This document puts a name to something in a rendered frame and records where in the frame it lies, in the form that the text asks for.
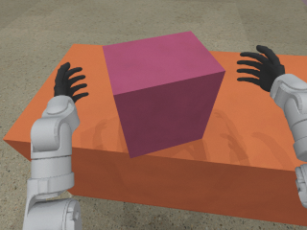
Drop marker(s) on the pedestal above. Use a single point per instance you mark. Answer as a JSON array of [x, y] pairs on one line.
[[243, 166]]

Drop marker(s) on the robot right upper arm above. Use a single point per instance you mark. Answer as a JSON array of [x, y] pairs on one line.
[[301, 183]]

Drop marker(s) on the robot left upper arm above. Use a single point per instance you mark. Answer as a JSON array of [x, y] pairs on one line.
[[55, 214]]

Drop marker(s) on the carton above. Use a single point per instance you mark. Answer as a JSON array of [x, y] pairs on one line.
[[164, 88]]

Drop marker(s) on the left robot hand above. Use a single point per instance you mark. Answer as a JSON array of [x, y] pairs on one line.
[[63, 83]]

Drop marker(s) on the left robot forearm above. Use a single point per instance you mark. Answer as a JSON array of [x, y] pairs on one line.
[[51, 150]]

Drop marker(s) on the right robot hand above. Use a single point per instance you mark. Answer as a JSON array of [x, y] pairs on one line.
[[270, 67]]

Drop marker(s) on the right robot forearm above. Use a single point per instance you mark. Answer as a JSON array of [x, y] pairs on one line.
[[290, 93]]

